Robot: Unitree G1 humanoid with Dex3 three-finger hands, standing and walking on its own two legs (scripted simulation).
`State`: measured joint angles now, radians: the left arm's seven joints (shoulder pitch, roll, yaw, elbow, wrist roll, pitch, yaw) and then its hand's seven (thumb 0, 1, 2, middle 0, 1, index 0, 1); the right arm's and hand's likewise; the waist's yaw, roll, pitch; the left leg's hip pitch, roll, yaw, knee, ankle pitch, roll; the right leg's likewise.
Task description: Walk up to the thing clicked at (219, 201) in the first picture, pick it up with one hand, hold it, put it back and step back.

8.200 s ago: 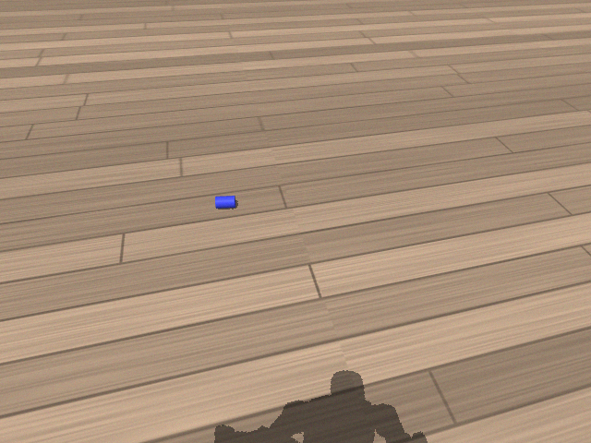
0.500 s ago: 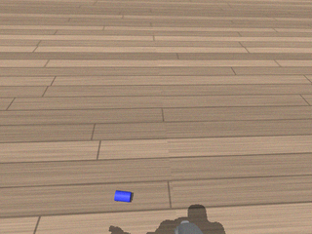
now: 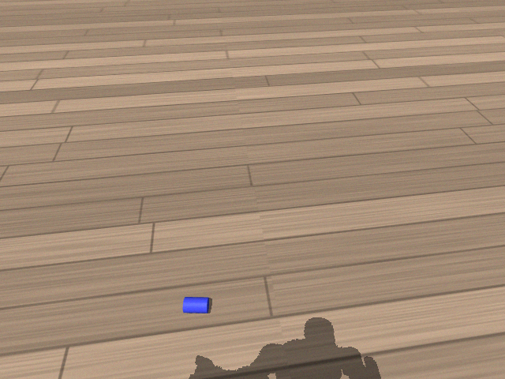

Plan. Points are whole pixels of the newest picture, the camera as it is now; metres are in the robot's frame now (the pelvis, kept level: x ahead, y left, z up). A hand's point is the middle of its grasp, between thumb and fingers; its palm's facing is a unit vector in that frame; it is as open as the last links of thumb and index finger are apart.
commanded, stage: walk up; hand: left
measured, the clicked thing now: (196, 305) +0.54 +0.24 -0.73
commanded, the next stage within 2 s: stand in 0.96 s
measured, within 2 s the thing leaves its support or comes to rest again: neither
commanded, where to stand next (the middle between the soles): +0.14 +0.01 m, yaw -1 degrees
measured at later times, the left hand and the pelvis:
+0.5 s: hand out of the picture +0.11 +0.26 -0.15, palm faces -0.08 -0.95 -0.31, open 7.4 cm; pelvis +0.02 +0.02 +0.02, yaw -2 degrees
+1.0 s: hand out of the picture +0.13 +0.26 -0.13, palm faces -0.09 -0.93 -0.35, open 7.4 cm; pelvis +0.03 +0.02 +0.02, yaw -3 degrees
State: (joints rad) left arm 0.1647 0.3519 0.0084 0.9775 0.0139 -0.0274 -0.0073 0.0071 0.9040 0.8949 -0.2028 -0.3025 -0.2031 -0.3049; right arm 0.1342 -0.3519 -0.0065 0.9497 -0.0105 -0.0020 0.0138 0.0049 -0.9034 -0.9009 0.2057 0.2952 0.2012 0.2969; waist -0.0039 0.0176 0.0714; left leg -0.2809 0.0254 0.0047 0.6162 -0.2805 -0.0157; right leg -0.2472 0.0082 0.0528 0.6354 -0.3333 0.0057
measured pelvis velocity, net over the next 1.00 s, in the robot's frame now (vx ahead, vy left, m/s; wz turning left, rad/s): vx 0.03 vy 0.02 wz -0.06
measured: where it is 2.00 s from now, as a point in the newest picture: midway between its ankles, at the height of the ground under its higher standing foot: outside the picture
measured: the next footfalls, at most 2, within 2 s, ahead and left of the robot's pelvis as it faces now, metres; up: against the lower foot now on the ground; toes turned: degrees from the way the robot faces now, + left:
none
